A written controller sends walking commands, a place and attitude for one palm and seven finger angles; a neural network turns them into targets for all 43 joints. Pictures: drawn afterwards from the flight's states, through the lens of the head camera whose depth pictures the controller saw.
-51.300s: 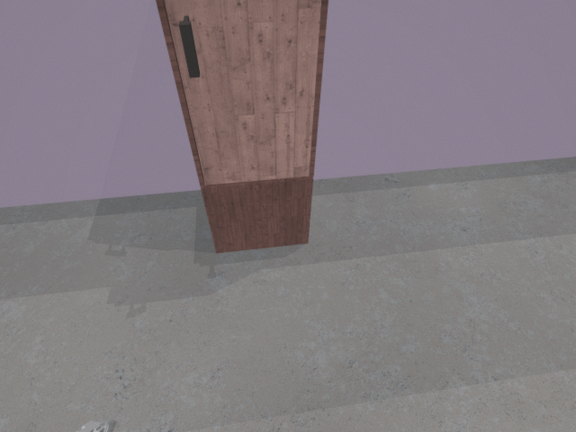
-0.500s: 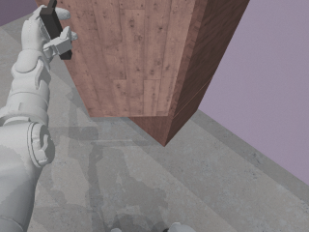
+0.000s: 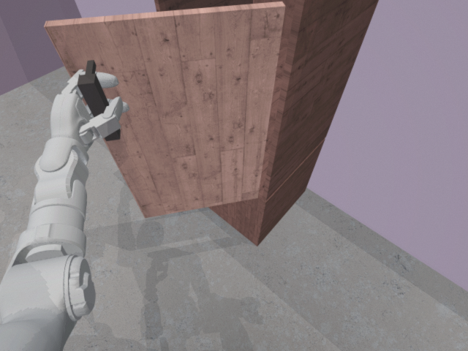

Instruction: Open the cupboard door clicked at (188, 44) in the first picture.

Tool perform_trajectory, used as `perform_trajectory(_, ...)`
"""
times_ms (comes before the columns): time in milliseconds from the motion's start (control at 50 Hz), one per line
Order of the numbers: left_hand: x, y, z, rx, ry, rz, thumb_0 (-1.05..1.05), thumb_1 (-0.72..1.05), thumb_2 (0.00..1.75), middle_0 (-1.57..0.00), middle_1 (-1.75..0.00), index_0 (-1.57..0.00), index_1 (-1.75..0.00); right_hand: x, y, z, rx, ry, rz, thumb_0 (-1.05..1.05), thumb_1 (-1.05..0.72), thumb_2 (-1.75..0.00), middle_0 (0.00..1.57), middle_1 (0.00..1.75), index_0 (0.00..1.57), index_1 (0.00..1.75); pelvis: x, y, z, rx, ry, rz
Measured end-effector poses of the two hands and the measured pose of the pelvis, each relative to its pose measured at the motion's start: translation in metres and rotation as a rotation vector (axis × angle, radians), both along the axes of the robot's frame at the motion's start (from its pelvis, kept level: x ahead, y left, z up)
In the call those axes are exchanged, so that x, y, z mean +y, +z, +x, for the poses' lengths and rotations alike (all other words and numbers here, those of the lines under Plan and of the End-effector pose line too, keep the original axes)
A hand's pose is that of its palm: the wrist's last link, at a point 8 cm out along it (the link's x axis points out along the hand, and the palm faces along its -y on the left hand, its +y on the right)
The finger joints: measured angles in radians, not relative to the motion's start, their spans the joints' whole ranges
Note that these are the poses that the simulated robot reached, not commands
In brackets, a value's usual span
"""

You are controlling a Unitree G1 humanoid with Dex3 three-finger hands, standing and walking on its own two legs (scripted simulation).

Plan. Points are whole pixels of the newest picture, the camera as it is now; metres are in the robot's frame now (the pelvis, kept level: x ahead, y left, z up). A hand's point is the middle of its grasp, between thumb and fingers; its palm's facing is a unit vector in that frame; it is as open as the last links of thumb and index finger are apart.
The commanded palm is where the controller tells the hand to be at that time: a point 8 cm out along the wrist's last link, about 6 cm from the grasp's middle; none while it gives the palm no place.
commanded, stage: pull the door open along its arc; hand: left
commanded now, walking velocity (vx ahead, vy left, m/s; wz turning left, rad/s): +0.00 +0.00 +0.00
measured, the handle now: (102, 101) +0.52 +0.20 +0.15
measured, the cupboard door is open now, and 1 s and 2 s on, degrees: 53 90 91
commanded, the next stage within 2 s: open thumb and fingers to let go in 0.68 s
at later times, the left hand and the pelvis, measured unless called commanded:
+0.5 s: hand (157, 176) +0.34 +0.09 +0.15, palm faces +0.40 -0.92 +0.02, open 5.9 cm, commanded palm +0.28 +0.13 +0.14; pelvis -0.01 -0.03 +0.01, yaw +3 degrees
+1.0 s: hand (186, 195) +0.31 +0.05 +0.15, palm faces +0.38 -0.92 +0.00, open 6.9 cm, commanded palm +0.26 +0.09 +0.14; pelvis -0.03 -0.03 +0.02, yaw +5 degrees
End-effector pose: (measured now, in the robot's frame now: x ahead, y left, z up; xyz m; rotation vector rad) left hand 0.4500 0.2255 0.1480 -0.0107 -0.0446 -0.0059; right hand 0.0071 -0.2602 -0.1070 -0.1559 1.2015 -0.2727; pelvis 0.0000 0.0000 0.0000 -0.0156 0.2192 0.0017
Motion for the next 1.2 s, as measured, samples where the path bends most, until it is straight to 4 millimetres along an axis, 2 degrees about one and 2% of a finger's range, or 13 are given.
perform_trajectory(40, -0.003, -0.001, -0.014, -0.004, 0.007, -0.018, 0.01, 0.69, 0.73, -0.39, -1.35, -0.37, -1.35, -0.001, 0.002, 0.018, -0.053, 0.012, 0.005, 0.01, -0.90, -0.90, 0.20, 0.30, 0.20, 0.30, -0.001, 0.002, 0.001, -0.018, -0.003, 0.002)
perform_trajectory(120, -0.018, -0.003, -0.043, -0.003, 0.149, -0.086, 0.01, 0.67, 0.72, -0.38, -1.35, -0.38, -1.35, 0.002, 0.007, 0.060, -0.168, 0.064, 0.025, 0.01, -0.91, -0.90, 0.20, 0.30, 0.20, 0.30, -0.002, 0.005, 0.001, -0.051, -0.002, 0.006)
perform_trajectory(260, -0.051, -0.001, -0.092, 0.035, 0.375, -0.058, -0.02, 0.68, 0.74, -0.37, -1.35, -0.39, -1.35, 0.018, 0.021, 0.130, -0.339, 0.169, 0.061, 0.01, -0.91, -0.90, 0.20, 0.30, 0.20, 0.30, -0.009, 0.008, -0.002, -0.111, 0.018, 0.017)
perform_trajectory(320, -0.065, 0.000, -0.108, 0.052, 0.422, -0.035, -0.03, 0.69, 0.75, -0.37, -1.35, -0.39, -1.35, 0.025, 0.029, 0.150, -0.389, 0.206, 0.069, 0.01, -0.91, -0.90, 0.20, 0.30, 0.20, 0.30, -0.013, 0.010, -0.004, -0.138, 0.029, 0.021)
perform_trajectory(400, -0.080, 0.001, -0.126, 0.062, 0.434, -0.020, -0.03, 0.69, 0.74, -0.36, -1.35, -0.40, -1.35, 0.030, 0.036, 0.165, -0.426, 0.240, 0.072, 0.01, -0.91, -0.90, 0.20, 0.30, 0.20, 0.30, -0.019, 0.012, -0.006, -0.172, 0.043, 0.026)
perform_trajectory(520, -0.099, 0.001, -0.151, 0.055, 0.411, -0.023, -0.02, 0.67, 0.71, -0.35, -1.35, -0.39, -1.35, 0.031, 0.037, 0.167, -0.428, 0.262, 0.082, 0.01, -0.90, -0.90, 0.20, 0.30, 0.20, 0.30, -0.026, 0.013, -0.007, -0.212, 0.055, 0.030)
perform_trajectory(660, -0.125, 0.001, -0.178, 0.050, 0.387, -0.028, -0.01, 0.66, 0.70, -0.35, -1.35, -0.36, -1.34, 0.027, 0.028, 0.156, -0.384, 0.266, 0.097, 0.01, -0.90, -0.90, 0.20, 0.30, 0.20, 0.30, -0.029, 0.014, -0.009, -0.243, 0.064, 0.032)
perform_trajectory(780, -0.144, 0.002, -0.192, 0.042, 0.351, 0.000, -0.01, 0.67, 0.71, -0.35, -1.35, -0.35, -1.34, 0.027, 0.025, 0.149, -0.365, 0.268, 0.117, 0.01, -0.90, -0.90, 0.20, 0.30, 0.20, 0.30, -0.031, 0.014, -0.013, -0.258, 0.070, 0.032)
perform_trajectory(900, -0.142, 0.003, -0.188, 0.052, 0.384, -0.002, 0.00, 0.63, 0.75, -0.36, -1.34, -0.37, -1.34, 0.032, 0.024, 0.147, -0.348, 0.291, 0.108, 0.01, -0.90, -0.90, 0.20, 0.30, 0.20, 0.30, -0.030, 0.014, -0.022, -0.272, 0.081, 0.030)
perform_trajectory(1000, -0.137, 0.005, -0.181, 0.058, 0.400, -0.004, 0.01, 0.52, 0.73, -0.36, -1.32, -0.37, -1.32, 0.039, 0.027, 0.147, -0.357, 0.301, 0.105, 0.01, -0.91, -0.90, 0.20, 0.30, 0.20, 0.30, -0.027, 0.015, -0.027, -0.270, 0.082, 0.029)
perform_trajectory(1080, -0.134, 0.005, -0.178, 0.058, 0.392, -0.005, 0.01, 0.35, 0.66, -0.35, -1.30, -0.37, -1.30, 0.045, 0.028, 0.145, -0.359, 0.299, 0.106, 0.01, -0.90, -0.90, 0.20, 0.30, 0.20, 0.30, -0.022, 0.016, -0.029, -0.266, 0.079, 0.028)
perform_trajectory(1200, -0.133, 0.004, -0.176, 0.055, 0.386, -0.001, 0.01, 0.00, 0.51, -0.33, -1.26, -0.34, -1.26, 0.052, 0.027, 0.138, -0.344, 0.295, 0.106, 0.01, -0.90, -0.90, 0.20, 0.30, 0.20, 0.30, -0.015, 0.015, -0.033, -0.263, 0.078, 0.026)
